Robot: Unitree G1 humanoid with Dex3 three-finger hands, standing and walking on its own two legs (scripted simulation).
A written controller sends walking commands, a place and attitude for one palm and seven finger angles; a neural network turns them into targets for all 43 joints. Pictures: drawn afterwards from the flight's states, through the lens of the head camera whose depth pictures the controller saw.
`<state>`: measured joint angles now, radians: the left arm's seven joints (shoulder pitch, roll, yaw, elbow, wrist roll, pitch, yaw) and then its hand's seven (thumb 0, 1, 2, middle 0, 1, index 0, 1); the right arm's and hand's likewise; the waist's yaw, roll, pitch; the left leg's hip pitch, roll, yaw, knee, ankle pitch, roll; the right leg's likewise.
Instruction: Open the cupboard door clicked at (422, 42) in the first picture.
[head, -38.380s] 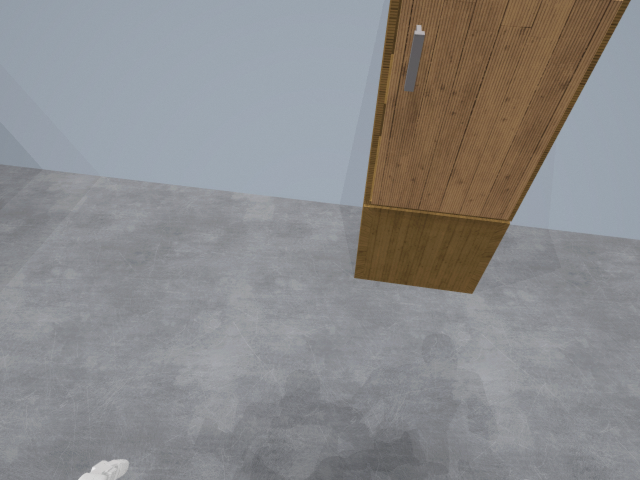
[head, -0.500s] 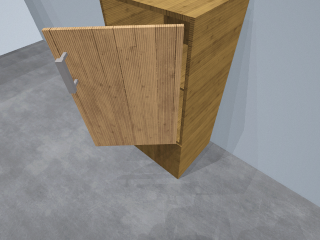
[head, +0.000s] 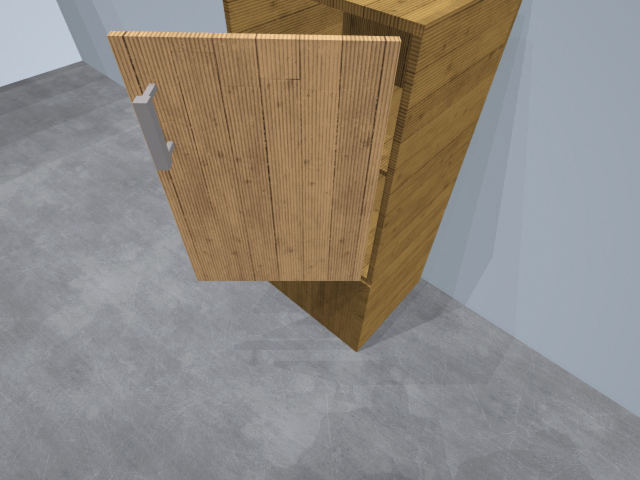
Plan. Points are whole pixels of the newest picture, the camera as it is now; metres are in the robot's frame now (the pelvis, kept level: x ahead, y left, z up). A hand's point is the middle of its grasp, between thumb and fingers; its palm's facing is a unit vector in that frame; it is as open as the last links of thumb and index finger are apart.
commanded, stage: look again from close up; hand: left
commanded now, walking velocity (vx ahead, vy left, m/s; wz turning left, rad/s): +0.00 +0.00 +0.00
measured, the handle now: (157, 127) +0.59 +0.30 +0.12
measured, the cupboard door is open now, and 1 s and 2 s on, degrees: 42 42 42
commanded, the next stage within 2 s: shuffle to correct the standing spot in 0.26 s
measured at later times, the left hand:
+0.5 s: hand out of the picture -0.04 +0.18 -0.17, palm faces +0.03 -0.98 -0.18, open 7.3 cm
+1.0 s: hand out of the picture +0.11 +0.22 -0.16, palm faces +0.04 -0.98 -0.20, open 7.3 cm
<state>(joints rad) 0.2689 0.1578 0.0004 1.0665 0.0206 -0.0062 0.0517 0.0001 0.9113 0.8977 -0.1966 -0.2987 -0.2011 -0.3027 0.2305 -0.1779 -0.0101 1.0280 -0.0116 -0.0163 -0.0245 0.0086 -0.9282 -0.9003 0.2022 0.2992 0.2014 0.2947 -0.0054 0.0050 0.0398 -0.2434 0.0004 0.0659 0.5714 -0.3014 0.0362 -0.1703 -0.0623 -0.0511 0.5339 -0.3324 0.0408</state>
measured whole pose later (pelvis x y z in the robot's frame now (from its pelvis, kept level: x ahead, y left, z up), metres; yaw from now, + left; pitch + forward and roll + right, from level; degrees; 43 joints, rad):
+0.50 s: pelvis -0.02 +0.01 +0.00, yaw +1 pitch -1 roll +0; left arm 0.35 0.18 0.00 1.06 0.03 0.01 0.02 0.00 0.91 0.90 -0.20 -0.30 -0.20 -0.30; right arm 0.29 -0.17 0.00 1.05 -0.01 0.01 0.00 0.00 -0.91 -0.90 0.20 0.30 0.20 0.29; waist 0.01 -0.02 0.02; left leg -0.26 -0.02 0.06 0.52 -0.24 0.05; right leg -0.19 -0.08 -0.06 0.51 -0.30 0.03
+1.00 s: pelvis +0.04 +0.04 +0.01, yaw +2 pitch -1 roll +1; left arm 0.19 0.16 0.04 1.00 0.03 0.01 0.02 0.01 0.94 0.90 -0.19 -0.30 -0.20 -0.30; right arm 0.40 -0.10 0.02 1.08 -0.02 -0.06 -0.02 0.00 -0.90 -0.90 0.20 0.30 0.20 0.29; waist -0.03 0.00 0.04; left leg -0.11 -0.07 0.11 0.36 -0.25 0.10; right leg -0.43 -0.06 -0.09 0.77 -0.34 -0.02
